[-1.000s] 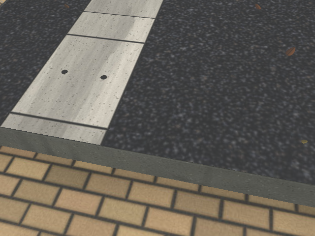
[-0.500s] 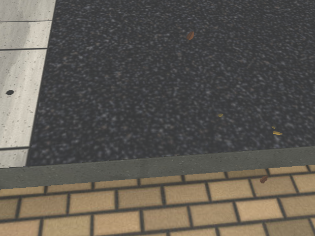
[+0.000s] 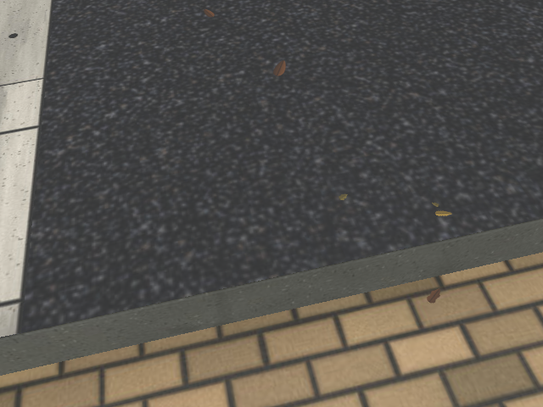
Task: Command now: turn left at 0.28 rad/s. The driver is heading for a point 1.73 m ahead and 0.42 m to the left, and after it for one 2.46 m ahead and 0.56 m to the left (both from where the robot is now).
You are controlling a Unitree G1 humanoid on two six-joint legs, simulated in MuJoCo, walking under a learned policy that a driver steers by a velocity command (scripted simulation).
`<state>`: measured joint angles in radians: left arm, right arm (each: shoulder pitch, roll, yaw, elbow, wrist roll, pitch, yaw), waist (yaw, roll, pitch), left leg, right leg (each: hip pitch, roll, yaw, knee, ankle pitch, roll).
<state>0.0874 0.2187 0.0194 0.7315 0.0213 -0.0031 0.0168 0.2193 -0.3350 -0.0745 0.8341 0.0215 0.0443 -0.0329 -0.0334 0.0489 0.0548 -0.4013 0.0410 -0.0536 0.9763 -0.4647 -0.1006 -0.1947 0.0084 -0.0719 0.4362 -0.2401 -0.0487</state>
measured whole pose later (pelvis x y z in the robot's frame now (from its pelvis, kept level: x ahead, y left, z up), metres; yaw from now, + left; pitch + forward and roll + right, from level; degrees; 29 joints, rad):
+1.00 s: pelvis +0.34 +0.13 +0.00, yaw +28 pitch +2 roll -2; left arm 0.32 0.29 0.06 0.83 -0.01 -0.09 -0.01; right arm 0.12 -0.29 -0.02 0.64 -0.01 -0.07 -0.01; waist 0.07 0.05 0.03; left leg -0.56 0.07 -0.05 0.88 -0.32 -0.01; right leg -0.19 0.05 -0.02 0.30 -0.14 -0.04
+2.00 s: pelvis +0.87 +0.14 +0.15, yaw -3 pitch +4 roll +2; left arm 0.47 0.27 0.02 0.97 0.08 -0.13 -0.09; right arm 0.09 -0.23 0.01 0.61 -0.03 -0.11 0.06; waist -0.01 0.01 -0.05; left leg -1.15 0.00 -0.16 1.61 0.05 0.08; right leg -0.32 0.15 0.02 0.70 -0.44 -0.13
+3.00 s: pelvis +1.15 +0.12 +0.17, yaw +29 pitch +3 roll -1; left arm 0.19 0.31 0.08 0.72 0.01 0.00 0.04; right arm 0.17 -0.27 -0.06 0.56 -0.01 0.05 0.00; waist 0.03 -0.03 0.02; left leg -0.37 -0.01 -0.02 0.61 -0.30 0.03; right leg -0.45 -0.10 -0.04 0.88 -0.49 0.07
